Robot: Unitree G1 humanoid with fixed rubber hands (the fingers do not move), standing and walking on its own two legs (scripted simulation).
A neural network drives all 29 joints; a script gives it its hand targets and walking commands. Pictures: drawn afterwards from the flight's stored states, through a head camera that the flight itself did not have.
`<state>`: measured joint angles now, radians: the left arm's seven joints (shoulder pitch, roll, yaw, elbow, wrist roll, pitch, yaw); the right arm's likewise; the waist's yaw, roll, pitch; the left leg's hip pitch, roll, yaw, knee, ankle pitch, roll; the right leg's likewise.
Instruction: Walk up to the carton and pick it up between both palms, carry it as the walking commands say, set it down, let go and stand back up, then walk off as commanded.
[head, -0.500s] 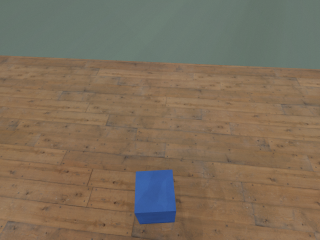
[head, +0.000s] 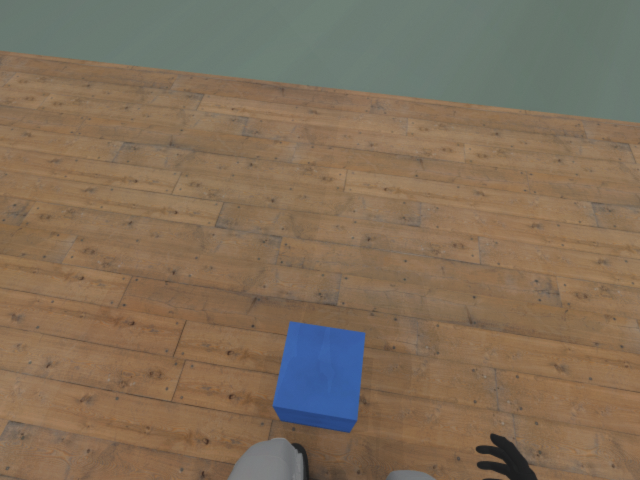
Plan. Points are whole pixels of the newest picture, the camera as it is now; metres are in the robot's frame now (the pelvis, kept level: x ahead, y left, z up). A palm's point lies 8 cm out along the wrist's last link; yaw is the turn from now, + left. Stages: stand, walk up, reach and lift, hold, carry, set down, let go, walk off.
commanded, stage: walk up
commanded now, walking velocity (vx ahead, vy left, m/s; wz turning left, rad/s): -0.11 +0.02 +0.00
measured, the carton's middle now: (320, 379) +0.35 +0.03 -0.64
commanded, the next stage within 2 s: none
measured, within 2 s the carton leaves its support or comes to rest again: neither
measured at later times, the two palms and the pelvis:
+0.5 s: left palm out of the picture -0.02 +0.25 -0.11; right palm out of the picture +0.00 -0.27 -0.13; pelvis -0.06 -0.01 +0.01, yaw -1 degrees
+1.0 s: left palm out of the picture -0.08 +0.29 -0.15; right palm out of the picture -0.04 -0.15 -0.12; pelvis -0.08 +0.07 +0.01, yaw +1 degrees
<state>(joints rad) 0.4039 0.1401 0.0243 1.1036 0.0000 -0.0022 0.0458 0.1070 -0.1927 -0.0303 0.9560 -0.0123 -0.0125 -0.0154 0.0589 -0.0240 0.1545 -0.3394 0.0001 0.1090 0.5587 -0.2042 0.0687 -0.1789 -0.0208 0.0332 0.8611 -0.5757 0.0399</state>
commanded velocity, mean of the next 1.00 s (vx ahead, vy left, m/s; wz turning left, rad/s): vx -0.04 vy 0.07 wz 0.02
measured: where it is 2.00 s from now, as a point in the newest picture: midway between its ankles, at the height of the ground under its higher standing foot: outside the picture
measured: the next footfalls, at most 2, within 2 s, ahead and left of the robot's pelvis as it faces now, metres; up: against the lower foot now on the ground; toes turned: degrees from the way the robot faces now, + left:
right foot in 0.28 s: +0.01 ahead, -0.12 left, +0.00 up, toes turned -5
left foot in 0.68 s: -0.08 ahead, +0.16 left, +0.00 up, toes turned +2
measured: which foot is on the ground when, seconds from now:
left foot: down 0.00-0.28, up 0.30-0.66, down 0.68-1.00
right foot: up 0.00-0.26, down 0.28-0.70, up 0.72-0.98, down 1.00-1.00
